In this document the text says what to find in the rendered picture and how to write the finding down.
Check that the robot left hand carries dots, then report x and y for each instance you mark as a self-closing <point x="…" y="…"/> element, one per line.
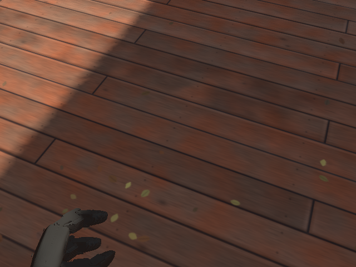
<point x="56" y="247"/>

